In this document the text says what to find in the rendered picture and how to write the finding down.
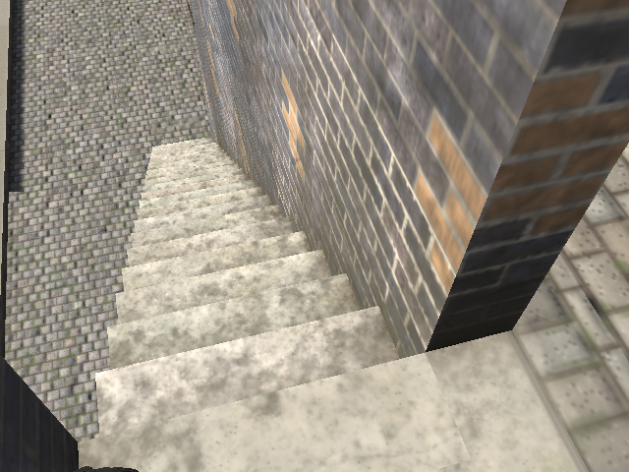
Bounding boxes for stairs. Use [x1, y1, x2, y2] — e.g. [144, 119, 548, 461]
[95, 137, 400, 437]

